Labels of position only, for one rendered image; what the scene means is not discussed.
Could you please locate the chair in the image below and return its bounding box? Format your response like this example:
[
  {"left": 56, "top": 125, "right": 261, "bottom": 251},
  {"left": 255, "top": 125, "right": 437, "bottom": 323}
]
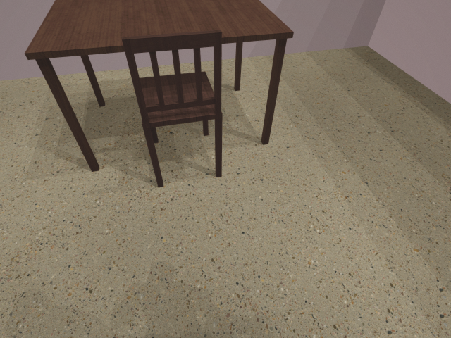
[{"left": 122, "top": 30, "right": 223, "bottom": 187}]

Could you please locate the table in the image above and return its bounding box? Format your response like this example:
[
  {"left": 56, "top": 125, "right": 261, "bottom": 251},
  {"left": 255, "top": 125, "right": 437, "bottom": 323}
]
[{"left": 25, "top": 0, "right": 294, "bottom": 172}]

